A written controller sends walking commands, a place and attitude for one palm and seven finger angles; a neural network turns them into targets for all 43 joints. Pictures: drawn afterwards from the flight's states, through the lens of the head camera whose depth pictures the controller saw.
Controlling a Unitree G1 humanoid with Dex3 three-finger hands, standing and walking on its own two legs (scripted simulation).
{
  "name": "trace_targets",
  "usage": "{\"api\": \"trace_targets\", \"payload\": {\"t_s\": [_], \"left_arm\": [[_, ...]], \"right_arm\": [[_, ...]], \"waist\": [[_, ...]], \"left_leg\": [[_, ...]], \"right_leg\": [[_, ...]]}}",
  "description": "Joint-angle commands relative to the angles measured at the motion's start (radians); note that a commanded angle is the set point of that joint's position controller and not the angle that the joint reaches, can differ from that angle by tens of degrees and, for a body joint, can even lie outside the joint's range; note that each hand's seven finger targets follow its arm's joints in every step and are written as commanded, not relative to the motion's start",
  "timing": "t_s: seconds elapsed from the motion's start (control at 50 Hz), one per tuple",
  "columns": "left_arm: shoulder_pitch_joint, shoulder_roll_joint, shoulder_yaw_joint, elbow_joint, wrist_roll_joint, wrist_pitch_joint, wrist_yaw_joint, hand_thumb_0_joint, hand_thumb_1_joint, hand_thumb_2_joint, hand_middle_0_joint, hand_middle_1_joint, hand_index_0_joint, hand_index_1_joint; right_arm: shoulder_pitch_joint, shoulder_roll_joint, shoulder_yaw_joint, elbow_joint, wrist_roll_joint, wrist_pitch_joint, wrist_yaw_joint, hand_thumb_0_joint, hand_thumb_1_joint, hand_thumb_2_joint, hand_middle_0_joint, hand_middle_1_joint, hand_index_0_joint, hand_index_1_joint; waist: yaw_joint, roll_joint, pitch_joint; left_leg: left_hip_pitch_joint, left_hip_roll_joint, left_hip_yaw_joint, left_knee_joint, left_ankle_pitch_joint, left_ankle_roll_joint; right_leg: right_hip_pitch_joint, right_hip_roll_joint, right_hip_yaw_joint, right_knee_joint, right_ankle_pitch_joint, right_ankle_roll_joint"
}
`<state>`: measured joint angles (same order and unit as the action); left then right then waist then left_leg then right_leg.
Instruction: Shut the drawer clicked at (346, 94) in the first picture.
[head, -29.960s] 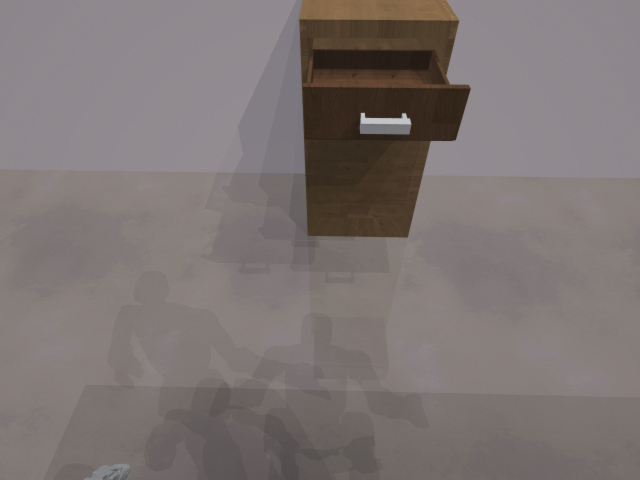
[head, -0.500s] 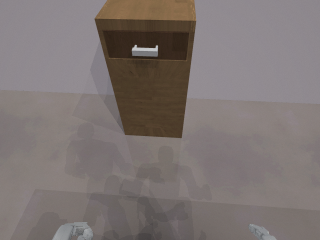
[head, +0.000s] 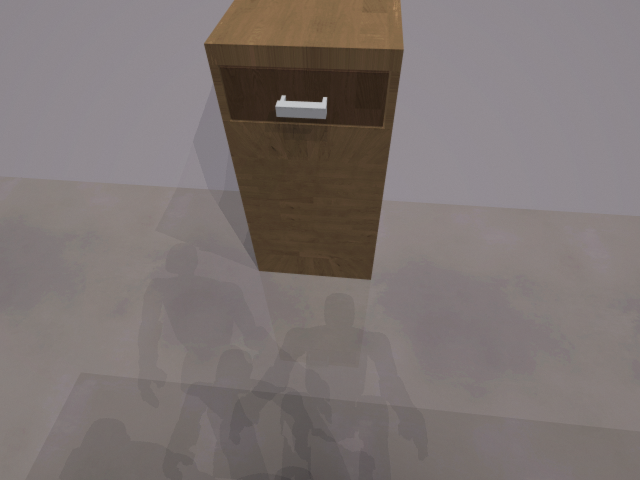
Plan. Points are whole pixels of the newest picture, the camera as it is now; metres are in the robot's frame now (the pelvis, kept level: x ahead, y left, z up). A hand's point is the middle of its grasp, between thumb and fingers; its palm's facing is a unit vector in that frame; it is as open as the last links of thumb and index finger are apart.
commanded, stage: let the arm hang, fingers relaxed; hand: left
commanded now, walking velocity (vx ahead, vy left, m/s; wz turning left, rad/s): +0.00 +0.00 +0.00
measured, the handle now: (302, 104) +0.90 +0.10 -0.02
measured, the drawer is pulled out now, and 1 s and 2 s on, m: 0.00 0.00 0.00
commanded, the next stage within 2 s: look to check the result in 0.36 s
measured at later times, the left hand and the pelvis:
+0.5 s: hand out of the picture +0.09 +0.21 -0.16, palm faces -0.01 -0.96 -0.30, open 7.4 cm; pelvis +0.02 -0.02 +0.00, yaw +0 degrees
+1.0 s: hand out of the picture +0.10 +0.20 -0.15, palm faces -0.01 -0.95 -0.32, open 7.4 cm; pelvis +0.03 -0.03 +0.00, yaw +0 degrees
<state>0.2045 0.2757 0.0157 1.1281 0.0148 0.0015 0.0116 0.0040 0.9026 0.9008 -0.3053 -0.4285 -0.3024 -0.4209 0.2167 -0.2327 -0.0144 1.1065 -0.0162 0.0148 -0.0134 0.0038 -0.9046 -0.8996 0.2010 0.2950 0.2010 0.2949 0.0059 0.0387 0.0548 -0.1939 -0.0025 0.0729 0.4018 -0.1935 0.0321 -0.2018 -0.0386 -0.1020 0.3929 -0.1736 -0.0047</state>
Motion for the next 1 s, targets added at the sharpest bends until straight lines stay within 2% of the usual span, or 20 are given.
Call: {"api": "trace_targets", "payload": {"t_s": [0.0,0.04,0.12,0.24,0.28,0.32,0.46,0.54,0.62,0.64,0.7,0.8,0.86,0.98], "left_arm": [[-0.032,0.151,0.029,-0.037,-0.001,-0.021,0.006,0.0,0.9,0.9,-0.2,-0.3,-0.2,-0.3],[-0.039,0.154,0.03,-0.036,-0.001,-0.025,0.007,0.0,0.9,0.9,-0.2,-0.3,-0.2,-0.3],[-0.058,0.16,0.032,-0.04,-0.001,-0.029,0.007,0.0,0.9,0.9,-0.2,-0.3,-0.2,-0.3],[-0.089,0.167,0.037,-0.043,-0.001,-0.032,0.006,0.0,0.9,0.9,-0.2,-0.3,-0.2,-0.3],[-0.095,0.168,0.036,-0.045,-0.002,-0.033,0.006,0.0,0.9,0.9,-0.2,-0.3,-0.2,-0.3],[-0.102,0.175,0.038,-0.048,-0.001,-0.035,0.006,0.0,0.9,0.9,-0.2,-0.3,-0.2,-0.3],[-0.113,0.184,0.039,-0.043,-0.003,-0.039,0.006,0.0,0.9,0.9,-0.2,-0.3,-0.2,-0.3],[-0.112,0.191,0.038,-0.039,-0.004,-0.039,0.006,0.0,0.9,0.9,-0.2,-0.3,-0.2,-0.3],[-0.112,0.201,0.039,-0.039,-0.004,-0.039,0.006,0.0,0.9,0.9,-0.2,-0.3,-0.2,-0.3],[-0.113,0.199,0.037,-0.035,-0.004,-0.039,0.006,0.0,0.9,0.9,-0.2,-0.3,-0.2,-0.3],[-0.114,0.201,0.038,-0.034,-0.005,-0.041,0.007,0.0,0.9,0.9,-0.2,-0.3,-0.2,-0.3],[-0.112,0.208,0.038,-0.032,-0.006,-0.041,0.008,0.0,0.9,0.9,-0.2,-0.3,-0.2,-0.3],[-0.117,0.208,0.039,-0.033,-0.006,-0.041,0.009,0.0,0.9,0.9,-0.2,-0.3,-0.2,-0.3],[-0.113,0.208,0.04,-0.034,-0.006,-0.041,0.009,0.0,0.9,0.9,-0.2,-0.3,-0.2,-0.3]], "right_arm": [[0.006,-0.164,-0.029,-0.032,0.0,-0.027,-0.007,0.0,-0.9,-0.9,0.2,0.3,0.2,0.3],[-0.005,-0.164,-0.029,-0.028,0.0,-0.029,-0.007,0.0,-0.9,-0.9,0.2,0.3,0.2,0.3],[-0.03,-0.174,-0.028,-0.024,0.001,-0.034,-0.008,0.0,-0.9,-0.9,0.2,0.3,0.2,0.3],[-0.053,-0.185,-0.028,-0.02,-0.001,-0.037,-0.009,0.0,-0.9,-0.9,0.2,0.3,0.2,0.3],[-0.062,-0.191,-0.029,-0.021,-0.002,-0.037,-0.009,0.0,-0.9,-0.9,0.2,0.3,0.2,0.3],[-0.062,-0.199,-0.029,-0.024,0.0,-0.038,-0.009,0.0,-0.9,-0.9,0.2,0.3,0.2,0.3],[-0.077,-0.214,-0.029,-0.023,0.0,-0.037,-0.011,0.0,-0.9,-0.9,0.2,0.3,0.2,0.3],[-0.084,-0.22,-0.029,-0.021,0.0,-0.032,-0.011,0.0,-0.9,-0.9,0.2,0.3,0.2,0.3],[-0.083,-0.228,-0.03,-0.024,0.002,-0.031,-0.011,0.0,-0.9,-0.9,0.2,0.3,0.2,0.3],[-0.085,-0.228,-0.029,-0.02,0.0,-0.03,-0.011,0.0,-0.9,-0.9,0.2,0.3,0.2,0.3],[-0.084,-0.231,-0.029,-0.02,0.0,-0.032,-0.012,0.0,-0.9,-0.9,0.2,0.3,0.2,0.3],[-0.087,-0.236,-0.028,-0.021,0.001,-0.03,-0.014,0.0,-0.9,-0.9,0.2,0.3,0.2,0.3],[-0.085,-0.234,-0.027,-0.02,0.001,-0.03,-0.013,0.0,-0.9,-0.9,0.2,0.3,0.2,0.3],[-0.085,-0.233,-0.027,-0.022,0.0,-0.029,-0.013,0.0,-0.9,-0.9,0.2,0.3,0.2,0.3]], "waist": [[-0.007,-0.051,-0.017],[-0.008,-0.057,-0.036],[-0.004,-0.031,-0.047],[-0.008,-0.033,-0.052],[-0.009,-0.014,-0.058],[-0.01,-0.027,-0.069],[-0.014,-0.032,-0.084],[-0.015,-0.028,-0.074],[-0.015,-0.048,-0.08],[-0.016,-0.035,-0.078],[-0.017,-0.035,-0.1],[-0.017,-0.057,-0.093],[-0.018,-0.041,-0.084],[-0.015,-0.051,-0.082]], "left_leg": [[-0.023,0.127,-0.143,-0.12,-0.008,0.014],[-0.004,0.127,-0.135,-0.111,0.037,0.011],[0.014,0.131,-0.136,-0.115,0.098,0.008],[0.029,0.134,-0.131,-0.124,0.121,0.001],[0.039,0.133,-0.13,-0.125,0.123,-0.001],[0.049,0.136,-0.131,-0.125,0.142,-0.001],[0.074,0.138,-0.121,-0.121,0.162,-0.006],[0.081,0.137,-0.115,-0.118,0.145,-0.009],[0.084,0.136,-0.116,-0.117,0.142,-0.009],[0.087,0.138,-0.113,-0.118,0.136,-0.01],[0.1,0.141,-0.114,-0.116,0.166,-0.009],[0.106,0.141,-0.109,-0.116,0.17,-0.011],[0.1,0.142,-0.106,-0.119,0.166,-0.013],[0.102,0.139,-0.102,-0.119,0.156,-0.014]], "right_leg": [[0.024,-0.092,0.111,-0.094,-0.063,-0.042],[0.036,-0.096,0.112,-0.095,-0.029,-0.042],[0.053,-0.097,0.112,-0.089,0.031,-0.04],[0.071,-0.101,0.112,-0.102,0.059,-0.037],[0.073,-0.102,0.117,-0.107,0.064,-0.038],[0.084,-0.102,0.115,-0.107,0.085,-0.039],[0.101,-0.107,0.118,-0.118,0.139,-0.039],[0.093,-0.11,0.12,-0.132,0.133,-0.04],[0.1,-0.108,0.124,-0.139,0.134,-0.038],[0.097,-0.11,0.125,-0.143,0.13,-0.038],[0.117,-0.11,0.125,-0.136,0.178,-0.04],[0.117,-0.11,0.123,-0.138,0.205,-0.035],[0.119,-0.11,0.123,-0.141,0.201,-0.035],[0.123,-0.11,0.127,-0.149,0.203,-0.027]]}}
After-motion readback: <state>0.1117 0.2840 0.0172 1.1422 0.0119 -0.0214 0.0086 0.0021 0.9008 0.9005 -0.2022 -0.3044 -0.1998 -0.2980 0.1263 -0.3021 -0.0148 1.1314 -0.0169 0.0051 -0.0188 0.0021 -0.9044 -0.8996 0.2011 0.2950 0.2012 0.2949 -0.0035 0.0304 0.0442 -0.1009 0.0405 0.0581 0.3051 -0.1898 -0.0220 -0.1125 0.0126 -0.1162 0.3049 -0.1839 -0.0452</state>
